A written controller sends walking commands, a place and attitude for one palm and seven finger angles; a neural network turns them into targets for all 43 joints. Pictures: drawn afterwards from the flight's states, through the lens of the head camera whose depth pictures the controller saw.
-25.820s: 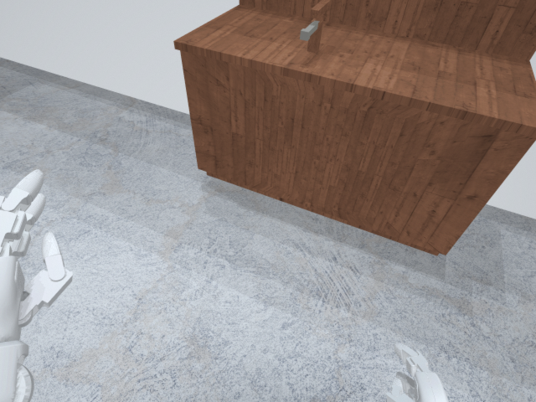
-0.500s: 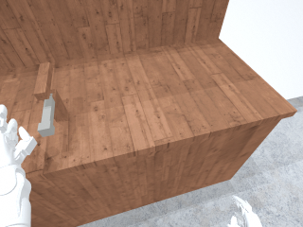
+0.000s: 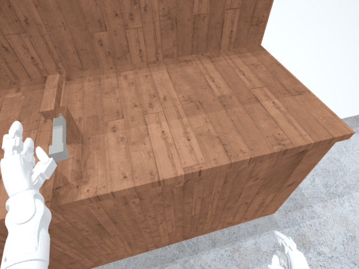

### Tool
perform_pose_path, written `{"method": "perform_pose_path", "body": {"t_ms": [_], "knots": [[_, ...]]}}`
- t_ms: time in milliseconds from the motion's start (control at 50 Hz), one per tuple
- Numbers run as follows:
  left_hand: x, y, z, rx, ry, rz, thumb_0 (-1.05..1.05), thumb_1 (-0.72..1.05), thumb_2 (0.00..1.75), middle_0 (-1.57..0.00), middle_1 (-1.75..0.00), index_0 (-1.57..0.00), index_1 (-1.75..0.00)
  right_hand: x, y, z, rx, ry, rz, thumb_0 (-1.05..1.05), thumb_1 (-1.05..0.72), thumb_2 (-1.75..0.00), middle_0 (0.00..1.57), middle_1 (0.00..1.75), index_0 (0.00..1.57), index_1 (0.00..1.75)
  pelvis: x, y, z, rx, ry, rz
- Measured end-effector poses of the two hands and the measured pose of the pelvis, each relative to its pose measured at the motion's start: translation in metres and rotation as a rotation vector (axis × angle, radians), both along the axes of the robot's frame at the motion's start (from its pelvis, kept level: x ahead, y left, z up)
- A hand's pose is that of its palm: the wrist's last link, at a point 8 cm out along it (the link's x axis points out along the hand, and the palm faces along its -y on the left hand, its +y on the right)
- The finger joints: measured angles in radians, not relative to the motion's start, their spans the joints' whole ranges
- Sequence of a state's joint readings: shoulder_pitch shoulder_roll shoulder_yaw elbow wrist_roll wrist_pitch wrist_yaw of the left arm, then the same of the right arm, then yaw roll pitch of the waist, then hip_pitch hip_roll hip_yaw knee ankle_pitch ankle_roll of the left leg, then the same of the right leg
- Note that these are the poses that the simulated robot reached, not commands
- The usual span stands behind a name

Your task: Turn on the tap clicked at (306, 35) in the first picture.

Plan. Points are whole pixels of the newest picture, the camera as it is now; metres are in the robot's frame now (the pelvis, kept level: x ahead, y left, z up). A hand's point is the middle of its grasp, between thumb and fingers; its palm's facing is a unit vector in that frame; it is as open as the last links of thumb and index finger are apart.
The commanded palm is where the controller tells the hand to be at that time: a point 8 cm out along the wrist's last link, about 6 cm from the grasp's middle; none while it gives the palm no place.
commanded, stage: push the lever round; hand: left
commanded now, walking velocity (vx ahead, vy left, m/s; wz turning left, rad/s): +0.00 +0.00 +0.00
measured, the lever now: (58, 152) +0.32 +0.29 +0.10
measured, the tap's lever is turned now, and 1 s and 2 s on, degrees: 4 29 52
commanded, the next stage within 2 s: none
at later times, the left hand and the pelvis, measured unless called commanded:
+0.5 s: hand (70, 156) +0.31 +0.27 +0.10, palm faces +0.60 -0.80 -0.05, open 7.8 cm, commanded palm +0.27 +0.29 +0.09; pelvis +0.00 -0.01 +0.00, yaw +0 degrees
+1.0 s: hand (84, 152) +0.32 +0.24 +0.10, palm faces +0.69 -0.73 -0.04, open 7.7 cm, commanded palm +0.28 +0.25 +0.09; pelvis +0.00 +0.00 +0.00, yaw +0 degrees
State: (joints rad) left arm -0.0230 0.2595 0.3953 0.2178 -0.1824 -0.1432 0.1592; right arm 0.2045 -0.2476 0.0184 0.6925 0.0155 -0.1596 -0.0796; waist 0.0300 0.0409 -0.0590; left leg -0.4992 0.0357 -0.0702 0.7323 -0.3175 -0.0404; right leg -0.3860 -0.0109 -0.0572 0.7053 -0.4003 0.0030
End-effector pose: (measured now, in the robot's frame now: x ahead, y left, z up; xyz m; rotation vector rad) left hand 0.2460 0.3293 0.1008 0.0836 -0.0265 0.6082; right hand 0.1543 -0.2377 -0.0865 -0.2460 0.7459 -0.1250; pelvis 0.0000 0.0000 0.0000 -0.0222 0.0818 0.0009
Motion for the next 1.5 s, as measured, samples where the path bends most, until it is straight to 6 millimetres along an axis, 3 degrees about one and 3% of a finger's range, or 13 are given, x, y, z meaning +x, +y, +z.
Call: {"method": "perform_pose_path", "body": {"t_ms": [640, 1080, 1500], "knots": [[0.017, -0.043, -0.002, -0.016, -0.006, 0.064, 0.02, 0.93, 0.9, -0.15, -0.15, -0.15, -0.15, 0.007, -0.004, 0.001, 0.013, 0.004, 0.009, 0.01, -0.9, -0.9, 0.21, 0.3, 0.21, 0.3, 0.004, -0.006, 0.0, 0.006, -0.003, -0.003], [0.027, -0.07, -0.001, -0.036, 0.002, 0.163, 0.02, 0.93, 0.91, -0.15, -0.15, -0.14, -0.14, 0.019, 0.008, 0.002, 0.02, 0.021, 0.037, 0.01, -0.9, -0.9, 0.21, 0.3, 0.21, 0.3, 0.005, -0.002, 0.001, 0.004, -0.011, 0.004], [0.04, -0.091, 0.0, -0.063, 0.014, 0.254, 0.02, 0.93, 0.91, -0.15, -0.15, -0.12, -0.14, 0.018, 0.014, 0.0, 0.021, 0.061, 0.044, 0.01, -0.9, -0.9, 0.2, 0.3, 0.21, 0.3, 0.0, -0.002, 0.002, 0.003, -0.013, 0.011]]}}
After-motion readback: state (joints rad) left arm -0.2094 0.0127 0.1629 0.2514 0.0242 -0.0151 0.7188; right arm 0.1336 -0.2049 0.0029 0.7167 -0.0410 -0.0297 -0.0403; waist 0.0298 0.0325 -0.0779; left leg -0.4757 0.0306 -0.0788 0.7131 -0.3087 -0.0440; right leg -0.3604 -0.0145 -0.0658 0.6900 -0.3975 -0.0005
